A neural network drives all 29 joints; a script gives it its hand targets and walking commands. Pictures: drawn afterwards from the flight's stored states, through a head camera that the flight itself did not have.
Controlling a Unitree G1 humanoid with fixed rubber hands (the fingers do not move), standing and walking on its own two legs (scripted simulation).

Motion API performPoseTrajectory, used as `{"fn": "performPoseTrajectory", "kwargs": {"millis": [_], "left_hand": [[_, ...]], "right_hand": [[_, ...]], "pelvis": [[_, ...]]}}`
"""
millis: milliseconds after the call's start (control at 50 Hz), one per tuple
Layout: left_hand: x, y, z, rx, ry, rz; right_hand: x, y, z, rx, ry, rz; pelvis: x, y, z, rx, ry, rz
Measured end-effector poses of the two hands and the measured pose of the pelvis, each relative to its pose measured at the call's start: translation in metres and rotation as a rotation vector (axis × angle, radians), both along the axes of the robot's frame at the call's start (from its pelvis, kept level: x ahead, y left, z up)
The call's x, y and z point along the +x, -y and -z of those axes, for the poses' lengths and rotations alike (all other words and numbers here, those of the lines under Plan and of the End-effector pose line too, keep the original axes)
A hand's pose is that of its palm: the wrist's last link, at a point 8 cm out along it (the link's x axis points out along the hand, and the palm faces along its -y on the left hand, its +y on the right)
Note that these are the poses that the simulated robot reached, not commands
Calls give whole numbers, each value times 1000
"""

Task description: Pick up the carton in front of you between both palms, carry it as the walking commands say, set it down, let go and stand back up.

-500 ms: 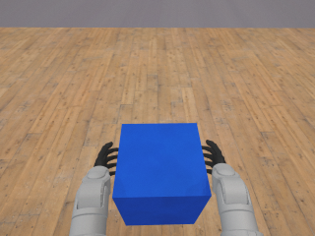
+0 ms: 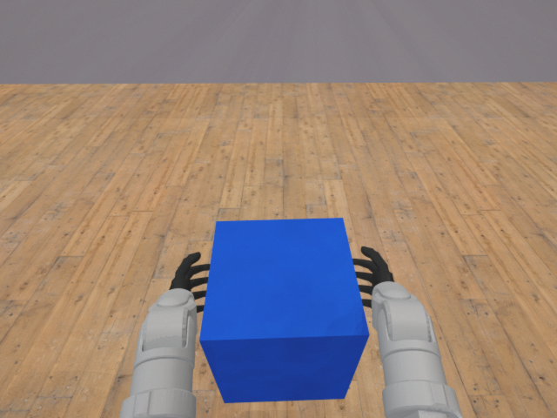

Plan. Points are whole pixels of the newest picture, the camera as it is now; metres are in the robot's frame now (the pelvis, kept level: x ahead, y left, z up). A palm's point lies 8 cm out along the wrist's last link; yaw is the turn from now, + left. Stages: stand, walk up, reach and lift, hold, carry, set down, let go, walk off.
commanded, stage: hold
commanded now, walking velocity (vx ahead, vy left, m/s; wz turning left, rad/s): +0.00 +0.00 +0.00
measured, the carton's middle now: (282, 312) +0.31 +0.00 -0.03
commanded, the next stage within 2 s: set down in 0.16 s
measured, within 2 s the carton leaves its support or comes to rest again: neither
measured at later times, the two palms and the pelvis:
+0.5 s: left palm (190, 286) +0.35 +0.15 +0.01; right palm (366, 281) +0.34 -0.15 +0.01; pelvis +0.02 +0.01 -0.01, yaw -1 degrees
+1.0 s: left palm (206, 316) +0.41 +0.16 -0.18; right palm (342, 316) +0.40 -0.14 -0.18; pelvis -0.02 +0.01 -0.11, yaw +0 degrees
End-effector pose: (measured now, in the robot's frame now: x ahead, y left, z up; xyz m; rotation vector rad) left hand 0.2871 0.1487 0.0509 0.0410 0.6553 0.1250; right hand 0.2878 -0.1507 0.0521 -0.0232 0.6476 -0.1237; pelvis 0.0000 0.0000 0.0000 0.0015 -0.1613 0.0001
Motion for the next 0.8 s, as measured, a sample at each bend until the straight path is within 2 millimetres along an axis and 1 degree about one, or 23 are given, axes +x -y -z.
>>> {"fn": "performPoseTrajectory", "kwargs": {"millis": [280,360,440,520,580,680,740,800], "left_hand": [[23,-3,2,1,-17,-3],[34,-3,9,-4,-33,-5],[47,-3,24,-24,-53,-16],[62,-4,48,-22,-62,-7],[71,-5,74,-8,-61,8],[80,-7,126,-3,-54,20],[84,-9,159,-12,-49,15],[90,-10,185,-23,-34,11]], "right_hand": [[23,-3,2,-10,-17,2],[33,-5,10,-7,-33,14],[45,-5,25,14,-52,39],[58,-6,48,16,-61,48],[65,-7,73,0,-61,44],[73,-9,125,-9,-54,43],[76,-10,158,1,-48,53],[80,-11,185,16,-33,67]], "pelvis": [[21,-3,-3,-2,-30,1],[25,-5,-2,-2,-45,6],[25,-7,1,-2,-82,10],[21,-9,7,-2,-151,14],[16,-10,13,-1,-230,17],[5,-12,27,1,-385,15],[-1,-13,40,1,-484,14],[-6,-14,55,0,-581,12]]}}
